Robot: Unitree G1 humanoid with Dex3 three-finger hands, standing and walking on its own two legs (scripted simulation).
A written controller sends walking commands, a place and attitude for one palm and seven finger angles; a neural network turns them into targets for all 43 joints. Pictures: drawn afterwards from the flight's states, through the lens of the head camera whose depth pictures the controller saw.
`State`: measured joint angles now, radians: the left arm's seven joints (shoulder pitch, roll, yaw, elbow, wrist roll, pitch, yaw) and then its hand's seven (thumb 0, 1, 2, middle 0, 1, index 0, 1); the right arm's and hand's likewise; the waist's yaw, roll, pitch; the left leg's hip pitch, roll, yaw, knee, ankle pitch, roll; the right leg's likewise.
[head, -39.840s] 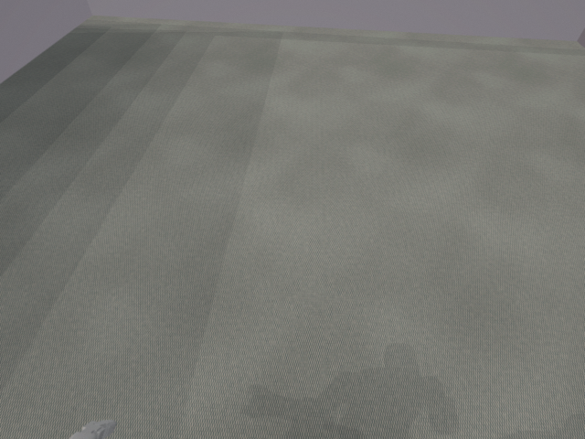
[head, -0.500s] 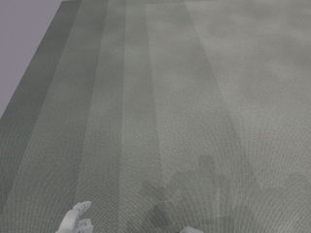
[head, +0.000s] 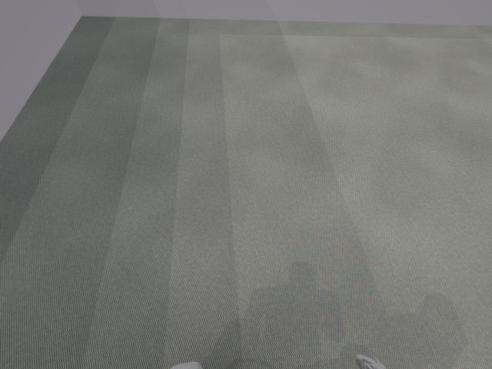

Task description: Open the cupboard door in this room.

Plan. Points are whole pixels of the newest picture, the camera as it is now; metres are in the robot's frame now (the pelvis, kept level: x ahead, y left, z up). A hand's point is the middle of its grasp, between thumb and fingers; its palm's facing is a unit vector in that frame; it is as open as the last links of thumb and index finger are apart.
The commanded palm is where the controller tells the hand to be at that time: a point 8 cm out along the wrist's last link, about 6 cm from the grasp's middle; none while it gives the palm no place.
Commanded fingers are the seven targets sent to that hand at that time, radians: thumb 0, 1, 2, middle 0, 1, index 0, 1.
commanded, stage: turn to face it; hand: left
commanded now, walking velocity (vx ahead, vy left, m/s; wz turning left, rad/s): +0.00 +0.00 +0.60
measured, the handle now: out of the picture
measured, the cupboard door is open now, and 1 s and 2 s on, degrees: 38 38 38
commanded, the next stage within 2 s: none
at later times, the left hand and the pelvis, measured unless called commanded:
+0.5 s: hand out of the picture +0.12 +0.19 -0.17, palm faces +0.33 -0.92 -0.20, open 7.3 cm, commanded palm none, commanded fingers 0.00 0.90 0.90 -0.20 -0.30 -0.20 -0.30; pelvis +0.11 -0.01 +0.00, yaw +19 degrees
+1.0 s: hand out of the picture +0.11 +0.16 -0.14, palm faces +0.56 -0.77 -0.29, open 7.4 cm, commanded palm none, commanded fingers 0.00 0.90 0.90 -0.20 -0.30 -0.20 -0.30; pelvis +0.17 -0.05 +0.01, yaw +35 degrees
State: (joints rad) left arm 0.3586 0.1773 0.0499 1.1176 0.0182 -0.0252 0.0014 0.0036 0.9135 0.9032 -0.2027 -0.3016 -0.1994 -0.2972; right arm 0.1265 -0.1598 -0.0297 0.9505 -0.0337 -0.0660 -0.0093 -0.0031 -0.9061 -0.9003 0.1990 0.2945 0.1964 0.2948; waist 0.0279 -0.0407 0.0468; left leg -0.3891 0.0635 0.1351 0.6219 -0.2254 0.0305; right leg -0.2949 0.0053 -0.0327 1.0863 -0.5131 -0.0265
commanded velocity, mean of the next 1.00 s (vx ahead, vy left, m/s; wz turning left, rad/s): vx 0.00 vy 0.00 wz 0.60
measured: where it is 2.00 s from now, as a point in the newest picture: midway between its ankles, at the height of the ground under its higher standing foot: outside the picture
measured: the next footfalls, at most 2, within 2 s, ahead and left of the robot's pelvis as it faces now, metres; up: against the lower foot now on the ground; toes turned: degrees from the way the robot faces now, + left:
right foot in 0.20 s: +0.13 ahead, -0.14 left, +0.00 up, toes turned +2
left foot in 0.52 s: +0.15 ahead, +0.12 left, +0.00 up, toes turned +26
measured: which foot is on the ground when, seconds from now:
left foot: down 0.00-0.20, up 0.22-0.50, down 0.52-0.84, up 0.86-1.00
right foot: up 0.00-0.18, down 0.20-0.52, up 0.54-0.82, down 0.84-1.00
